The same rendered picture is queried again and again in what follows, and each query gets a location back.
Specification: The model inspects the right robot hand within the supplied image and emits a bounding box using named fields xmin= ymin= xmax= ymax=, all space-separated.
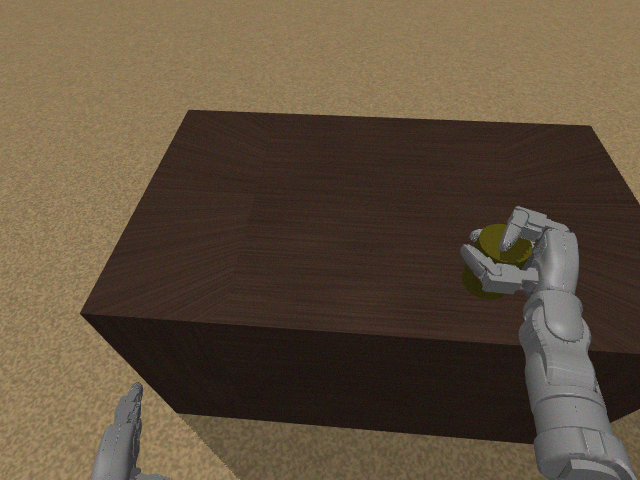
xmin=460 ymin=206 xmax=579 ymax=301

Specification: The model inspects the right robot arm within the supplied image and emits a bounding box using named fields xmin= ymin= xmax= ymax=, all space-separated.
xmin=519 ymin=290 xmax=637 ymax=480

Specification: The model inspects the left robot hand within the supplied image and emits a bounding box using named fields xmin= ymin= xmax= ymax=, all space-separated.
xmin=91 ymin=382 xmax=172 ymax=480

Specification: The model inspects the can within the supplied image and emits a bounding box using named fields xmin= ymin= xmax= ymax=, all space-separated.
xmin=462 ymin=224 xmax=532 ymax=300

